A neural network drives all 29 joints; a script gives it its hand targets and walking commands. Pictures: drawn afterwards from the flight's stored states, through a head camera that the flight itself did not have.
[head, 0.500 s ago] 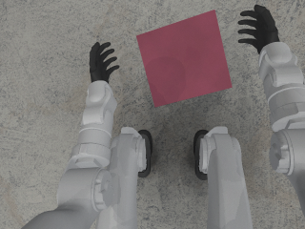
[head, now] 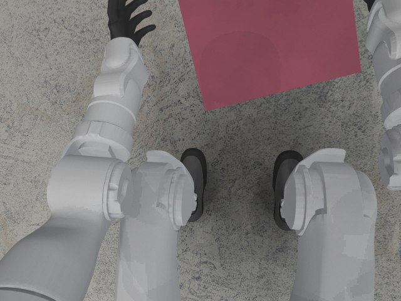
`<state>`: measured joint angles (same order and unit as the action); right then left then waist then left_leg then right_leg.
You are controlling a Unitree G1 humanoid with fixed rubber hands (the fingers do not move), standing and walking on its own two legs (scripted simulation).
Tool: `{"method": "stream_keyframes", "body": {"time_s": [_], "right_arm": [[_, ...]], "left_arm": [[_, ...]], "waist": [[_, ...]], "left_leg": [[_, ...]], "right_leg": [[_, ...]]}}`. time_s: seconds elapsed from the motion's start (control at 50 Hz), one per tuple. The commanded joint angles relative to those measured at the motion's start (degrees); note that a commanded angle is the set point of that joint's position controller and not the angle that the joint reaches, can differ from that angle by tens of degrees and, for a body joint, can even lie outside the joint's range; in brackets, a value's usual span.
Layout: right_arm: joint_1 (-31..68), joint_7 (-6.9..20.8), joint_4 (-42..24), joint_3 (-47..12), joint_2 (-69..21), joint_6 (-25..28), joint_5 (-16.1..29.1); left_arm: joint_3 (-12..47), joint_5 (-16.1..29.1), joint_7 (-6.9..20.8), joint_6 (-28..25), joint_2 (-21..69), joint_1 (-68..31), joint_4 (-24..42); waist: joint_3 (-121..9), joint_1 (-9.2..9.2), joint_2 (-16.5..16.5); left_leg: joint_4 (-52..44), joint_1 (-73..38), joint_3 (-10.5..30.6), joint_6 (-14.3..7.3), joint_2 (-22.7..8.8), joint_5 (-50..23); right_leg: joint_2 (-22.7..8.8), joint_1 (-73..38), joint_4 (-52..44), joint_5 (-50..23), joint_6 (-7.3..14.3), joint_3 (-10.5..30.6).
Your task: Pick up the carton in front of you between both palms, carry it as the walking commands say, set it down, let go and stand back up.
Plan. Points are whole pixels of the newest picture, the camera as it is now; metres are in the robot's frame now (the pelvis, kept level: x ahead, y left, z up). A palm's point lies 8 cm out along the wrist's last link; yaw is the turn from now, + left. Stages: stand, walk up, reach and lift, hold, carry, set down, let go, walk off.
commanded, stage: reach and lift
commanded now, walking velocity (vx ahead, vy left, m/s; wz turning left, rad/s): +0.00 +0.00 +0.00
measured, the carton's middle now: (260, 37) +0.50 -0.08 -0.25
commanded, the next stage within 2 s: none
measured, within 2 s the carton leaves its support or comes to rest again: leaves its support in 0.70 s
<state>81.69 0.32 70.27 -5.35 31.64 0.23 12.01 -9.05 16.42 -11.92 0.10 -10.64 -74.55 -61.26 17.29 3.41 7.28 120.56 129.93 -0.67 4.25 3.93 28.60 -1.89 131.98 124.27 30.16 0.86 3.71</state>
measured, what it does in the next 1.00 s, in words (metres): stands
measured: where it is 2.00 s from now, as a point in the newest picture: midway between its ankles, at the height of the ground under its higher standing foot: (237, 200)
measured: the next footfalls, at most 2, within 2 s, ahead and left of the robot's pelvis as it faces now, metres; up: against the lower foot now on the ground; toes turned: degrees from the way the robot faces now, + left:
none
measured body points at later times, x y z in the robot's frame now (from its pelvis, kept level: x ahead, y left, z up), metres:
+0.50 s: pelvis +0.00 +0.00 +0.01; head +0.35 -0.08 +0.28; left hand +0.52 +0.09 -0.16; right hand +0.52 -0.22 -0.19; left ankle +0.14 +0.12 -0.34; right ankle +0.12 -0.12 -0.34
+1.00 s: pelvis +0.00 +0.01 +0.03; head +0.26 -0.10 +0.37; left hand +0.51 +0.08 -0.04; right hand +0.50 -0.22 -0.08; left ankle +0.14 +0.13 -0.34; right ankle +0.11 -0.12 -0.34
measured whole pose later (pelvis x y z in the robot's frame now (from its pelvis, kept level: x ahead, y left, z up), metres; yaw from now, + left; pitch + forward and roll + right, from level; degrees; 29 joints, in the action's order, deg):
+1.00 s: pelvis +0.00 +0.01 +0.03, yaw -4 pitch +36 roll +4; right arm 68.9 -4.0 57.2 -0.5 16.5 -14.1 2.9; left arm -27.1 2.7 -12.8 9.1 4.1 -57.8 -39.1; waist 1.7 1.8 7.2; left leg 117.1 123.4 1.9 5.6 5.3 30.2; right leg 2.0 126.4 118.7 28.5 -0.5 3.8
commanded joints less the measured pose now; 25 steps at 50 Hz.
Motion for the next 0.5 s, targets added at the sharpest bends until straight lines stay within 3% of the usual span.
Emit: {"method": "stream_keyframes", "body": {"time_s": [0.0,0.02,0.04,0.06,0.08,0.1,0.12,0.14,0.16,0.18,0.2,0.22,0.24,0.26,0.28,0.3,0.32,0.34,0.36,0.38,0.4,0.42,0.44,0.46,0.48], "right_arm": [[12.2,-0.1,-5.2,0.3,3.7,0.5,-0.6],[12.7,-0.3,-7.1,-2.2,1.9,0.2,0.5],[13.9,0.2,-3.7,-0.6,1.0,-0.2,-0.6],[12.8,0.2,-6.4,-0.5,0.4,0.4,0.3],[14.0,-0.3,-7.6,-2.3,1.1,0.0,0.3],[12.7,0.1,-8.1,-2.7,0.1,0.6,0.7],[13.9,-0.9,-8.1,1.8,2.7,0.6,-1.8],[11.1,-1.0,-6.4,1.2,-0.7,0.9,-0.6],[13.2,-1.1,-4.6,0.1,2.7,0.4,-1.3],[11.1,-1.2,-3.8,0.6,0.4,0.0,-1.5],[10.8,-1.7,-6.2,0.2,0.6,0.5,-1.4],[9.9,-1.5,-4.3,-0.5,0.9,0.8,-0.9],[11.5,-1.4,-7.5,-0.1,-1.8,1.1,-1.0],[11.2,-0.8,-8.4,-3.4,-6.1,1.8,0.4],[15.2,-0.2,-7.5,-4.8,-6.0,1.0,1.7],[12.8,-0.9,-4.4,-1.2,-4.6,1.0,-0.8],[12.5,-1.7,-8.2,-1.3,-5.6,1.7,-0.9],[11.6,-1.5,-6.8,-2.6,-8.1,1.4,0.3],[13.0,-0.2,-6.1,-8.0,-18.2,1.2,0.9],[16.5,-0.5,-6.4,-2.2,-12.3,1.3,-1.1],[13.3,-1.3,-5.7,-0.7,-10.9,1.4,-3.3],[15.8,0.2,-5.2,-3.7,-21.8,1.3,-2.8],[16.9,1.6,-0.1,-4.5,-26.7,0.8,-3.2],[21.9,3.3,-7.7,-6.0,-37.7,0.8,-3.4],[22.2,5.1,-2.7,-6.2,-40.1,-0.2,-5.2]], "left_arm": [[1.7,2.5,0.4,-1.1,0.0,-5.4,5.3],[-1.4,0.8,-0.1,-1.6,-3.4,-3.3,5.0],[1.3,1.7,0.6,-1.1,0.6,-5.3,4.9],[-0.1,0.9,0.9,-1.0,-1.0,-4.5,1.1],[-0.5,0.1,0.9,-1.1,2.3,0.2,-1.2],[0.6,0.7,1.4,-1.6,3.1,-3.7,3.5],[-2.0,-0.8,0.9,-2.1,-0.9,-3.3,3.8],[-0.7,0.3,1.1,-2.3,0.1,-2.7,1.3],[-1.5,-0.5,0.7,-2.0,0.4,-3.2,1.9],[-1.7,0.7,0.2,-2.1,-0.5,-3.8,1.8],[-2.8,-0.7,-0.4,-2.4,-1.0,-1.2,2.1],[-1.2,-0.1,-0.6,-2.9,0.2,1.6,0.4],[-0.9,-0.4,0.2,-3.2,3.5,-1.2,2.7],[0.4,-0.5,0.3,-3.7,3.5,-1.1,2.8],[0.5,0.5,0.5,-3.0,5.8,-4.6,1.8],[0.2,-0.8,-0.3,-3.4,4.7,-3.2,2.8],[1.3,-0.4,-0.6,-3.7,5.8,-2.7,3.6],[2.0,0.4,-0.2,-3.8,7.8,-3.8,1.7],[2.6,-1.7,0.4,-4.0,14.3,-6.4,3.6],[0.1,-2.6,0.5,-3.5,12.2,-3.6,0.4],[-3.5,-6.1,-0.4,-3.5,8.3,-0.7,0.4],[0.6,-5.8,0.6,-3.7,19.9,-8.4,3.8],[1.0,-7.3,1.6,-3.4,26.3,-9.6,1.8],[2.3,-7.3,4.0,-3.0,31.4,-15.0,2.5],[2.2,-9.9,5.3,-2.4,36.3,-17.1,0.9]], "waist": [[-66.4,-5.29,-15.7],[-67.1,0.38,-18.9],[-63.1,-5.34,-16.4],[-63.8,-2.08,-16.9],[-63.3,-1.75,-17.5],[-63.6,-3.23,-16.4],[-62.4,-1.92,-16.5],[-62.7,-2.73,-16.5],[-61.5,-1.58,-15.7],[-59.6,-4.45,-16.2],[-62.7,-1.91,-18.0],[-61.7,-2.19,-16.0],[-61.8,-1.19,-16.4],[-63.4,-1.78,-17.3],[-62.1,-0.47,-16.9],[-63.3,-1.66,-17.0],[-65.2,-3.05,-17.9],[-61.9,-2.66,-14.1],[-63.6,-1.28,-17.1],[-60.1,-1.64,-13.5],[-59.4,0.68,-12.8],[-59.5,-2.51,-14.4],[-57.7,-1.53,-13.1],[-57.4,-2.0,-17.2],[-56.0,-1.44,-13.7]], "left_leg": [[-5.6,-23.3,-5.4,1.8,1.0,-12.6],[-5.3,-23.2,-6.1,0.8,1.2,-11.9],[-5.8,-18.2,-5.7,1.2,1.5,-9.5],[-5.4,-20.3,-5.5,0.5,1.0,-10.2],[-6.1,-20.5,-5.5,0.9,1.4,-10.1],[-4.4,-18.9,-7.0,1.2,1.6,-10.1],[-4.4,-19.2,-5.8,0.7,1.0,-11.0],[-4.8,-20.5,-5.6,0.4,1.5,-9.8],[-4.6,-20.7,-5.5,1.3,1.2,-9.8],[-4.0,-19.1,-5.7,1.2,0.5,-9.3],[-5.0,-21.0,-5.7,1.0,0.9,-7.9],[-4.6,-23.4,-5.8,1.0,0.7,-11.0],[-5.6,-20.9,-5.7,0.3,1.4,-11.8],[-4.7,-23.2,-7.0,0.5,1.7,-10.7],[-6.1,-22.0,-6.6,0.4,2.1,-11.0],[-5.6,-20.1,-6.3,0.8,2.0,-9.8],[-6.2,-23.3,-6.5,0.6,1.8,-11.5],[-6.8,-23.6,-7.2,0.2,2.4,-10.4],[-6.3,-24.1,-7.6,-0.7,3.2,-9.9],[-8.3,-23.6,-5.6,-0.5,2.8,-9.2],[-7.6,-23.9,-6.0,-0.8,3.1,-9.1],[-7.8,-25.8,-5.2,-1.1,4.2,-9.3],[-8.2,-27.0,-5.7,-0.8,4.7,-9.1],[-7.0,-24.3,-3.6,-2.0,5.1,-11.4],[-6.4,-25.8,-5.2,-0.9,5.5,-9.8]], "right_leg": [[-0.3,-45.5,-10.7,-17.9,0.6,0.5],[-0.2,-44.7,-11.2,-13.9,-0.2,1.1],[0.0,-44.5,-10.8,-14.5,0.4,0.5],[-0.3,-41.8,-11.0,-14.6,0.2,1.0],[0.4,-43.3,-11.1,-13.6,0.0,1.1],[0.7,-42.1,-12.1,-13.2,0.3,2.0],[1.0,-40.8,-12.6,-14.6,-0.1,2.3],[0.8,-42.7,-12.8,-13.5,-0.3,1.1],[-0.1,-41.6,-12.8,-12.3,-0.5,1.4],[0.1,-41.2,-12.5,-13.8,0.1,1.5],[0.4,-41.5,-13.0,-11.6,-0.9,1.0],[0.2,-39.2,-12.7,-12.9,-0.3,0.2],[0.6,-38.6,-12.5,-13.9,-0.1,1.0],[1.2,-40.4,-13.5,-12.1,-0.2,1.0],[1.0,-39.2,-13.9,-12.4,0.1,1.2],[0.6,-42.0,-12.8,-13.5,-0.4,0.0],[1.4,-43.5,-14.3,-14.9,-0.5,0.1],[1.1,-40.2,-15.2,-12.8,0.2,0.5],[2.7,-40.9,-15.6,-11.6,0.2,0.3],[2.3,-37.9,-14.5,-11.6,0.5,0.3],[2.9,-35.6,-15.2,-9.1,0.6,1.4],[2.6,-33.6,-14.8,-9.7,0.3,-1.0],[3.6,-33.9,-15.9,-8.4,0.7,-0.4],[4.1,-29.9,-14.6,-10.3,0.8,-0.4],[4.5,-30.9,-14.8,-9.6,0.8,-0.1]]}}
